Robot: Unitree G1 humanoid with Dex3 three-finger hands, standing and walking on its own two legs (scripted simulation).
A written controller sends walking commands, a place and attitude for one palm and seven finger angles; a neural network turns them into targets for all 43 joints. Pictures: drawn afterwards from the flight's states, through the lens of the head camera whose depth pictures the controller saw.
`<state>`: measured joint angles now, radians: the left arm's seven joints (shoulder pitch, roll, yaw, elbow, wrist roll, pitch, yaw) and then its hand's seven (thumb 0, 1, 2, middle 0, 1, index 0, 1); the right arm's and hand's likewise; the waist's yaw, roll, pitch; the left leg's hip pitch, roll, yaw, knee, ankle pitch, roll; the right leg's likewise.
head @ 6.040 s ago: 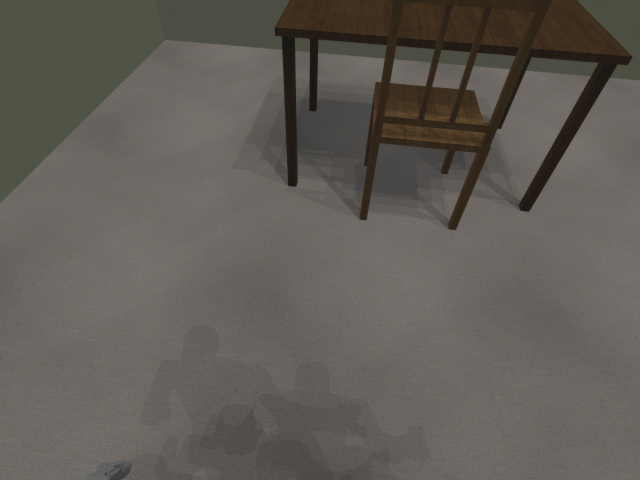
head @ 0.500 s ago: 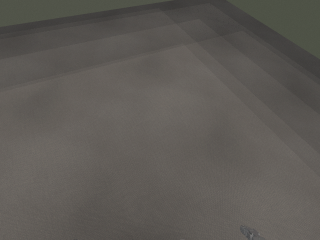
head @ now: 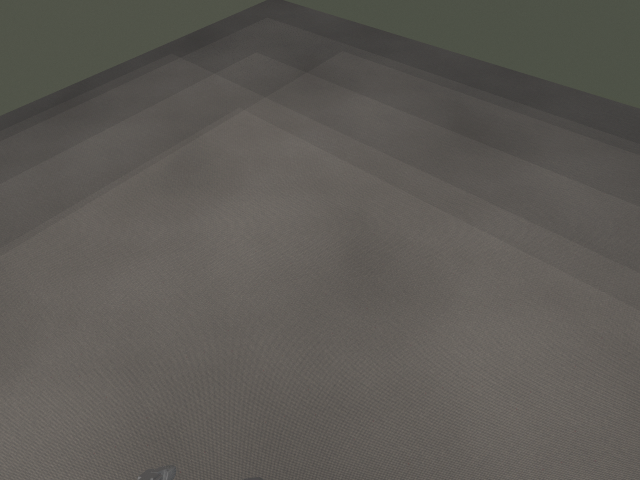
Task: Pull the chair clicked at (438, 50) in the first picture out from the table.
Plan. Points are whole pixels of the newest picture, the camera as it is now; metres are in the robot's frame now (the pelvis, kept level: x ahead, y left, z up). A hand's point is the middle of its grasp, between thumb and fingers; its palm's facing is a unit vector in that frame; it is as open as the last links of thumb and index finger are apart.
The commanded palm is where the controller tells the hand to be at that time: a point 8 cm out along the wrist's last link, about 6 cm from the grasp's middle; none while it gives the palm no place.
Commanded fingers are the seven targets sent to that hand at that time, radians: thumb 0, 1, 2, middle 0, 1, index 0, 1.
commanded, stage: walk to a spot facing it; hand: left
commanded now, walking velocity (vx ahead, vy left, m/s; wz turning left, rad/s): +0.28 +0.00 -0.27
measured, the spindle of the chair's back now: out of the picture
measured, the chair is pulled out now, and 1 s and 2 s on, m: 0.00 0.00 0.00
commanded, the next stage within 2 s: turn to face it in 0.12 s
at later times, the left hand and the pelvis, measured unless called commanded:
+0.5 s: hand (191, 435) +0.21 +0.22 -0.17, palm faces -0.01 -0.99 -0.17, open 7.4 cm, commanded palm none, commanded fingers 0.00 0.90 0.90 -0.20 -0.30 -0.20 -0.30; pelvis +0.15 +0.04 +0.01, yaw -3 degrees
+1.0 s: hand (207, 430) +0.21 +0.19 -0.13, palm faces +0.27 -0.93 -0.26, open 7.4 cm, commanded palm none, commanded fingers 0.00 0.90 0.90 -0.20 -0.30 -0.20 -0.30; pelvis +0.17 -0.02 +0.02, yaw +16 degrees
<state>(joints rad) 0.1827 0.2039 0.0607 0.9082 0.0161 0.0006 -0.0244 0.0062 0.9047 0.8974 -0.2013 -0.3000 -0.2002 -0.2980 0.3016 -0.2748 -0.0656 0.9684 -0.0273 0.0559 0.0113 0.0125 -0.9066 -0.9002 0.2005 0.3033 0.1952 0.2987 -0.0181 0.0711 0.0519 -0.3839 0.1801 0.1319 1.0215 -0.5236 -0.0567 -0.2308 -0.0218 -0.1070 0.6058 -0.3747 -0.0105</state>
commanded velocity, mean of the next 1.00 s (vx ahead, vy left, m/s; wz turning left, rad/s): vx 0.04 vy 0.00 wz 0.44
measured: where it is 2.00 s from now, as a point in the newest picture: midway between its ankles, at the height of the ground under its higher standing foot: outside the picture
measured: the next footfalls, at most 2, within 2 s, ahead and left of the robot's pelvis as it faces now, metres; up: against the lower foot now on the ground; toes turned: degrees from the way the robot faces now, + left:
left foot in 0.30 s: +0.25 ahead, +0.12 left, +0.00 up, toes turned +3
right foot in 0.78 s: +0.22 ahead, -0.12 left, +0.00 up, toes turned +3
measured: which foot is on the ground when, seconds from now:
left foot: up 0.00-0.28, down 0.30-0.78, up 0.80-1.00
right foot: down 0.00-0.32, up 0.34-0.76, down 0.78-1.00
